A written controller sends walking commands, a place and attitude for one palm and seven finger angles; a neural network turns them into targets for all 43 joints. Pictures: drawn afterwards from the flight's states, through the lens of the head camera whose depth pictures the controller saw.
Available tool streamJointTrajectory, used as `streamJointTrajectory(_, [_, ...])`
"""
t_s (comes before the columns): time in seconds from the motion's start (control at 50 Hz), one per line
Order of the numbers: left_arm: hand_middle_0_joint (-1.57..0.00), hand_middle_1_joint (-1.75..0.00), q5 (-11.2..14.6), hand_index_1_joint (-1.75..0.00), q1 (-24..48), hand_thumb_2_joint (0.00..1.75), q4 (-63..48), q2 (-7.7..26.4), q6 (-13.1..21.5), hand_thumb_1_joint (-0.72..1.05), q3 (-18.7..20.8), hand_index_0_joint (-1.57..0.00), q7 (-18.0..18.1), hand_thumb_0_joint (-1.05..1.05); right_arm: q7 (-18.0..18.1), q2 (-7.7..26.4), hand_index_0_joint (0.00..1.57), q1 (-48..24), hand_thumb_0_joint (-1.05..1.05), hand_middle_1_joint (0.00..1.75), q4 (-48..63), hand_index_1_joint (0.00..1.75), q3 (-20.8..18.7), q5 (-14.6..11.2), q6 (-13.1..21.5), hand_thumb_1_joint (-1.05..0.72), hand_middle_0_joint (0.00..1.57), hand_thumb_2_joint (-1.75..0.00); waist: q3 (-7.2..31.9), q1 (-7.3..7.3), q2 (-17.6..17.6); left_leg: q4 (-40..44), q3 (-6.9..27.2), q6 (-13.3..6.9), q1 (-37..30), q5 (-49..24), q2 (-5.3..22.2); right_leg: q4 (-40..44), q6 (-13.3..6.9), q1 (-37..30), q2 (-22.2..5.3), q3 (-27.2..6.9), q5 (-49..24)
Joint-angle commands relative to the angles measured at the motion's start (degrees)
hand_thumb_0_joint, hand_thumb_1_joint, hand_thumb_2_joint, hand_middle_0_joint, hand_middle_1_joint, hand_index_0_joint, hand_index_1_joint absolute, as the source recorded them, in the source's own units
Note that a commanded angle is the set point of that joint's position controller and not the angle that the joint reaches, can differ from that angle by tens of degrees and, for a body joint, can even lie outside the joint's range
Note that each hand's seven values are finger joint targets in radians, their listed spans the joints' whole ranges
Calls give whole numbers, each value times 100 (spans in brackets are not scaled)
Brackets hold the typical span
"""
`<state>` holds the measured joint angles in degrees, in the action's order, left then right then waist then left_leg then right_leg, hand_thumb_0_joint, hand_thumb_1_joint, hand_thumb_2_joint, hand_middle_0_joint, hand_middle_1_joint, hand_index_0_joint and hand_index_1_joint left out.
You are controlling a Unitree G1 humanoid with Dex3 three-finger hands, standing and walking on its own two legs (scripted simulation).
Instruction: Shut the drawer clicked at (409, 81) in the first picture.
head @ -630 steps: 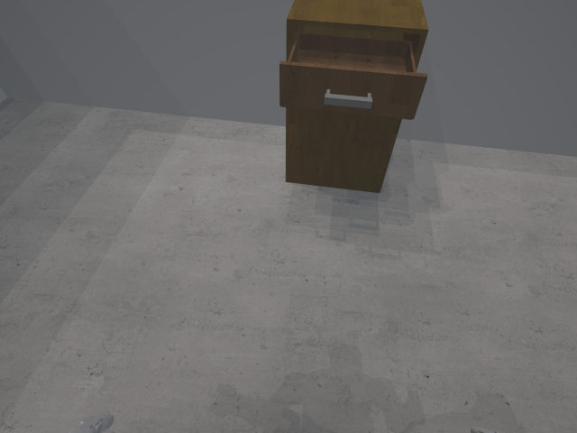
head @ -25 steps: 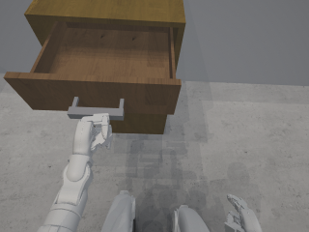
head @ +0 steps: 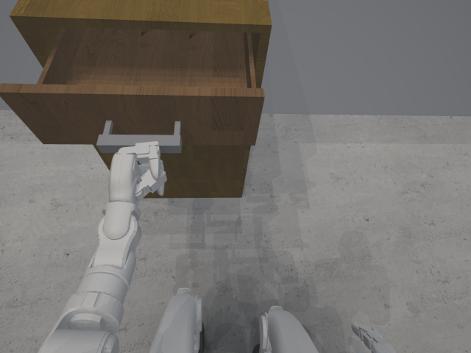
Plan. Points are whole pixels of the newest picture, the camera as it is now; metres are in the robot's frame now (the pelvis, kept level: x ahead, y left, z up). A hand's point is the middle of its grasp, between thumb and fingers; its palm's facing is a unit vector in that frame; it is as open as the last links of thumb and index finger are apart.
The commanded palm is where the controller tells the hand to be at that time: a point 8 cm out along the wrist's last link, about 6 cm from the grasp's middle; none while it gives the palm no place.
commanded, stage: push the drawer shut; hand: left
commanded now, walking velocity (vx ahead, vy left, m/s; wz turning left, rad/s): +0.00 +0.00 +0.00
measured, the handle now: (142, 134) +0.48 +0.18 +0.03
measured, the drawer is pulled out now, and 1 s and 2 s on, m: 0.17 0.04 0.00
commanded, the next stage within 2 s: pull the fist back off the drawer in 1.68 s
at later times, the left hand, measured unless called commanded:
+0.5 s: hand (166, 143) +0.47 +0.13 +0.03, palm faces +0.04 -1.00 -0.05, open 3.1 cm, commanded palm +0.46 +0.17 +0.04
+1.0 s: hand (168, 116) +0.53 +0.14 +0.03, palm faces +0.03 -1.00 -0.05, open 3.1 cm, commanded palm +0.53 +0.16 +0.04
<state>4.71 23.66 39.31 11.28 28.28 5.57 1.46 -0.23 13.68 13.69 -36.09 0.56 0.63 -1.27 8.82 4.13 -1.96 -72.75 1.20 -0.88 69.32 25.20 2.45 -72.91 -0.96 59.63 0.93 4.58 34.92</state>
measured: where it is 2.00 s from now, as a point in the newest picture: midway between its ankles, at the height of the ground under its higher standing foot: outside the picture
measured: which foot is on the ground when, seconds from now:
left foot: down 0.00-1.00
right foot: down 0.00-1.00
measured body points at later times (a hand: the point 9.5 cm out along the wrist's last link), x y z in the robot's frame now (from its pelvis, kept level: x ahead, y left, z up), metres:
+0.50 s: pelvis +0.00 +0.00 -0.01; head +0.13 +0.01 +0.42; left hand +0.46 +0.19 +0.03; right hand +0.06 -0.27 -0.13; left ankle +0.08 +0.11 -0.62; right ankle +0.00 -0.12 -0.62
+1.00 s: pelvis +0.00 +0.00 -0.02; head +0.16 +0.02 +0.40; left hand +0.52 +0.19 +0.03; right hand +0.00 -0.26 -0.13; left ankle +0.08 +0.11 -0.62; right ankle +0.00 -0.12 -0.62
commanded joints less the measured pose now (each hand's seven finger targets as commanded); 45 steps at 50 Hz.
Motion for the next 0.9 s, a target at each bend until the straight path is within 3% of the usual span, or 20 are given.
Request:
streamJointTrajectory(0.0, [-140,-160,39,-160,2918,90,-1100,768,381,90,292,-140,-10,0,98,924,20,381,0,30,452,30,-333,26,174,-90,20,-90,2408,384,-292,809,338,-31,-2904,-522,-93,1223,-55,266,131,-188,-1023])
streamJointTrajectory(0.02, [-140,-160,37,-160,2907,90,-1054,823,384,90,357,-140,-11,0,96,928,20,392,0,30,460,30,-337,29,161,-90,20,-90,2493,350,-295,814,334,-23,-2901,-562,-87,1208,-57,219,136,-188,-1037])
streamJointTrajectory(0.06, [-140,-160,51,-160,3208,90,-891,651,367,90,218,-140,-31,0,84,899,20,403,0,30,426,30,-336,26,147,-90,20,-90,2386,454,-330,789,319,-39,-2868,-461,-99,1258,-47,309,134,-195,-982])
streamJointTrajectory(0.12, [-140,-160,35,-160,3360,90,-696,966,398,90,490,-140,-49,0,91,936,20,482,0,30,398,30,-337,39,130,-90,20,-90,2576,420,-242,728,312,-45,-2798,-624,-102,1205,-46,196,145,-229,-1093])
streamJointTrajectory(0.16, [-140,-160,41,-160,3520,90,-631,814,412,90,388,-140,-78,0,72,901,20,514,0,30,364,30,-345,41,125,-90,20,-90,2608,455,-347,703,297,-48,-2855,-655,-103,1224,-42,242,148,-227,-1111])
streamJointTrajectory(0.22, [-140,-160,37,-160,3609,90,-419,1109,425,90,635,-140,-120,0,61,926,20,610,0,30,347,30,-337,53,103,-90,20,-90,2658,437,-300,678,292,-52,-2788,-773,-90,1185,-48,165,170,-244,-1203])
streamJointTrajectory(0.26, [-140,-160,36,-160,3878,90,-205,1055,430,90,581,-140,-160,0,53,908,20,633,0,30,314,30,-327,51,85,-90,20,-90,2476,524,-226,645,257,-71,-2589,-600,-104,1235,-30,178,171,-274,-1100])
streamJointTrajectory(0.28, [-140,-160,23,-160,3993,90,-194,1160,465,90,637,-140,-171,0,56,931,20,667,0,30,295,30,-326,60,88,-90,20,-90,2482,513,-380,621,280,-73,-2659,-649,-104,1176,-51,277,184,-262,-1122])
streamJointTrajectory(0.32, [-140,-160,-2,-160,4093,90,-70,1042,487,90,593,-140,-177,0,37,920,20,702,0,30,296,30,-341,73,58,-90,20,-90,2613,538,-416,606,283,-67,-2756,-718,-103,1177,-44,340,182,-255,-1158])
streamJointTrajectory(0.38, [-140,-160,-54,-160,4532,90,278,1243,529,90,708,-140,-164,0,36,959,20,807,0,30,223,30,-332,95,32,-90,20,-90,2436,666,-262,558,304,-106,-2547,-467,-99,1153,-30,504,196,-262,-958])
streamJointTrajectory(0.42, [-140,-160,-108,-160,4745,90,445,1458,553,90,860,-140,-170,0,37,983,20,869,0,30,188,30,-329,115,8,-90,20,-90,2524,652,-341,519,303,-101,-2515,-473,-95,1119,-36,518,193,-263,-949])
streamJointTrajectory(0.46, [-140,-160,-122,-160,4831,90,448,1432,569,90,839,-140,-193,0,25,972,20,919,0,30,201,30,-334,128,-16,-90,20,-90,2760,641,-477,483,294,-104,-2636,-679,-97,1105,-44,460,195,-279,-1089])
streamJointTrajectory(0.54, [-140,-160,-127,-160,5108,90,687,1699,520,90,1014,-140,-270,0,10,1001,20,1039,0,30,167,30,-316,147,-70,-90,20,-90,2802,694,-476,422,308,-121,-2566,-764,-76,1078,-44,461,224,-282,-1144])
streamJointTrajectory(0.6, [-140,-160,-139,-160,5253,90,878,1617,469,90,971,-140,-304,0,-22,1012,20,1140,0,30,143,30,-319,155,-102,-90,20,-90,2825,760,-557,403,343,-127,-2669,-841,-66,1050,-54,622,246,-237,-1171])
streamJointTrajectory(0.66, [-140,-160,-181,-160,5461,90,1092,1960,408,90,1177,-140,-294,0,-25,1042,20,1195,0,30,128,30,-293,160,-136,-90,20,-90,2701,799,-452,345,303,-146,-2301,-638,-62,1059,-37,542,258,-286,-1040])
streamJointTrajectory(0.68, [-140,-160,-176,-160,5596,90,1039,1972,428,90,1198,-140,-302,0,-33,1038,20,1228,0,30,141,30,-287,177,-124,-90,20,-90,2805,798,-625,328,318,-156,-2392,-735,-72,1004,-52,592,263,-273,-1091])
streamJointTrajectory(0.74, [-140,-160,-221,-160,5607,90,1149,1947,409,90,1170,-140,-324,0,-54,1045,20,1285,0,30,133,30,-300,186,-154,-90,20,-90,2885,812,-711,328,350,-136,-2541,-833,-50,1008,-66,698,278,-249,-1126])
streamJointTrajectory(0.76, [-140,-160,-195,-160,5708,90,1163,1950,381,90,1191,-140,-315,0,-63,1048,20,1331,0,30,111,30,-296,196,-160,-90,20,-90,2861,878,-632,295,334,-156,-2475,-844,-43,1025,-49,675,279,-251,-1157])
streamJointTrajectory(0.8, [-140,-160,-236,-160,5829,90,1197,2253,380,90,1399,-140,-314,0,-61,1098,20,1393,0,30,91,30,-295,212,-172,-90,20,-90,2960,864,-643,253,369,-152,-2477,-930,-20,956,-54,715,287,-236,-1199])
streamJointTrajectory(0.88, [-140,-160,-279,-160,5983,90,1296,2095,331,90,1250,-140,-341,0,-102,1076,20,1496,0,30,81,30,-290,222,-204,-90,20,-90,2961,921,-795,254,429,-145,-2614,-1033,-14,907,-75,880,308,-187,-1223])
